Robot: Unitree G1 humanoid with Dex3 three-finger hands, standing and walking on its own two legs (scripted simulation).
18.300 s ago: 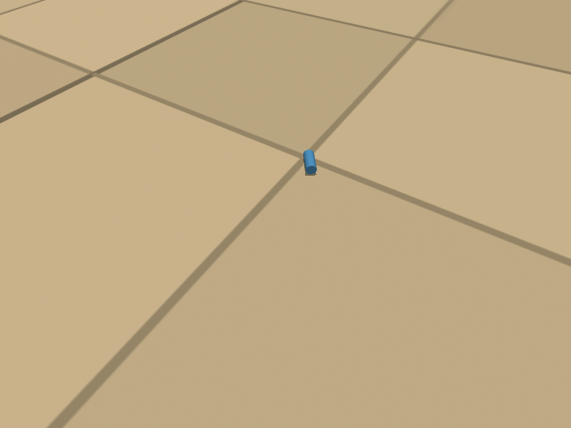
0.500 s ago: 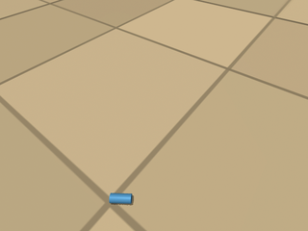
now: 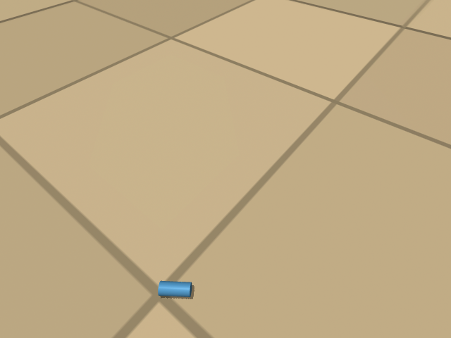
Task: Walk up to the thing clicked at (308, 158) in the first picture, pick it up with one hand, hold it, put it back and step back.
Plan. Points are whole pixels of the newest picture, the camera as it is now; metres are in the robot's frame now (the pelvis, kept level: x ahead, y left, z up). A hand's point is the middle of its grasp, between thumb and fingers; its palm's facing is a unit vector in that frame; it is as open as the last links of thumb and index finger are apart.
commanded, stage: walk up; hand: left
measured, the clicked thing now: (175, 288) +0.45 +0.24 -0.75
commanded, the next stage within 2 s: stand in 1.80 s
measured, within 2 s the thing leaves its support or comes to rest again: neither
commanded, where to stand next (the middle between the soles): +0.06 +0.00 m, yaw +0 degrees
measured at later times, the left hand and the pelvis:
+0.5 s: hand out of the picture -0.03 +0.26 -0.14, palm faces +0.04 -0.89 -0.46, open 7.4 cm; pelvis -0.07 -0.02 -0.02, yaw +4 degrees
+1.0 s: hand out of the picture -0.01 +0.24 -0.15, palm faces +0.06 -0.92 -0.38, open 7.4 cm; pelvis -0.06 -0.02 -0.01, yaw +4 degrees
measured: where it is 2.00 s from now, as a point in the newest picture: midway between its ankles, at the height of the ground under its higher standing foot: outside the picture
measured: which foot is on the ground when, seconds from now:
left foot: down 0.00-0.28, up 0.30-0.58, down 0.60-1.00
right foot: down 0.00-1.00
